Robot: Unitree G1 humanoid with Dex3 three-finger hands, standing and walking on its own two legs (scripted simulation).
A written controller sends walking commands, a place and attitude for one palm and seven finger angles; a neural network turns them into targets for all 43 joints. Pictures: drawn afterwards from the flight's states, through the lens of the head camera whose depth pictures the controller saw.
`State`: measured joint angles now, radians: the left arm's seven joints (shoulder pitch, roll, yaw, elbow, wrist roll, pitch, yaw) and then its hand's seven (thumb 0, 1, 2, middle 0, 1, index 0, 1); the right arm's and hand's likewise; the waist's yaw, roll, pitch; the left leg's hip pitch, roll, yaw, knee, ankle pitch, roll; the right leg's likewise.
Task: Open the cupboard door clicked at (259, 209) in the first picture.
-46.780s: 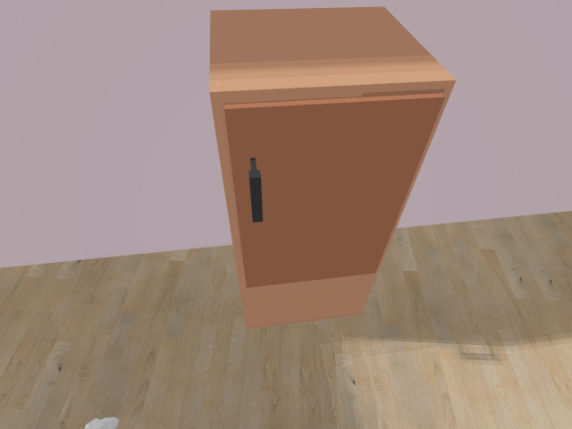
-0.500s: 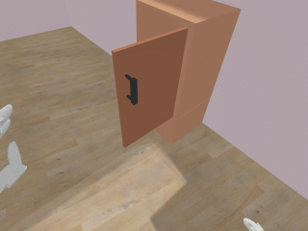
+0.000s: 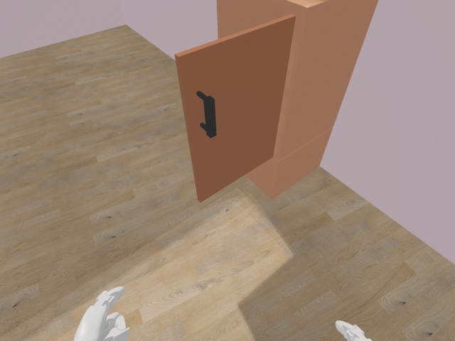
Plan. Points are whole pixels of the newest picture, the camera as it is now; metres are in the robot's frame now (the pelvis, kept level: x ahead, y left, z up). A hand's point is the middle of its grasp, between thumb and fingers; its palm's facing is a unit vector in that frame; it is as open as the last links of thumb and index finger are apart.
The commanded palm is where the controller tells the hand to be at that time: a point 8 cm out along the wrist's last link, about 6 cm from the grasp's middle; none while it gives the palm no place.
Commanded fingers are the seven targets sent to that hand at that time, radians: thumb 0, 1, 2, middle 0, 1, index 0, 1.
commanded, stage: let the arm hang, fingers relaxed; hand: left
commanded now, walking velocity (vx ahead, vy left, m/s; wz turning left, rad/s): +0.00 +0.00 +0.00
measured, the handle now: (206, 114) +0.68 +0.07 +0.00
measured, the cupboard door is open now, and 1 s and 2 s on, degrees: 90 90 90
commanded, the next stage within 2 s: look to check the result in 0.90 s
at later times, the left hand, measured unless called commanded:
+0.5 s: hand out of the picture +0.01 +0.22 -0.14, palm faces +0.02 -0.96 -0.29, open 7.4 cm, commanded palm none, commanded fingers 0.00 0.90 0.90 -0.20 -0.30 -0.20 -0.30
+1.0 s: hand out of the picture +0.07 +0.22 -0.14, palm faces -0.01 -0.96 -0.29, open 7.4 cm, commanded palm none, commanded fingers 0.00 0.90 0.90 -0.20 -0.30 -0.20 -0.30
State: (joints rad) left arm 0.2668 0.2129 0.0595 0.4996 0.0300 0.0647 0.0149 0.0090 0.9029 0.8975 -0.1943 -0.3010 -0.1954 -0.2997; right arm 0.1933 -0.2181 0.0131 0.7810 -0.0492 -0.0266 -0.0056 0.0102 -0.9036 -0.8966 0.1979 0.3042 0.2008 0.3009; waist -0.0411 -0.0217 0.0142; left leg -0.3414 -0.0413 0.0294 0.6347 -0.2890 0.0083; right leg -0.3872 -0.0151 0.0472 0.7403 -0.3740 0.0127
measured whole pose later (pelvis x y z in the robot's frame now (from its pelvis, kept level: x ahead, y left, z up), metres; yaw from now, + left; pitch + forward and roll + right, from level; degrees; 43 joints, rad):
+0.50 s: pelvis -0.01 +0.01 +0.02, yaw +1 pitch -2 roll +0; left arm 0.22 0.23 0.02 1.11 0.01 0.02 0.02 0.00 0.91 0.90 -0.20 -0.30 -0.20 -0.30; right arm 0.26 -0.21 -0.01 1.11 -0.03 0.02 -0.02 0.01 -0.91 -0.90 0.20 0.30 0.20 0.30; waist -0.01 0.03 0.06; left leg -0.20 -0.03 -0.01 0.41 -0.18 0.02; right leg -0.21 0.01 0.01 0.40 -0.16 -0.01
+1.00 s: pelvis +0.01 +0.01 +0.03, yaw +1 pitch -1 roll +0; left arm 0.12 0.25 0.02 1.14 0.01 -0.01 0.01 0.00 0.90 0.90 -0.20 -0.30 -0.20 -0.30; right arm 0.15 -0.27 -0.01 1.13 -0.02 0.00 -0.01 0.01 -0.91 -0.90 0.20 0.30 0.20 0.30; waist -0.01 0.02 0.07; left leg -0.14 -0.03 0.00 0.35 -0.19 0.02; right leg -0.17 0.01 0.02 0.36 -0.17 -0.01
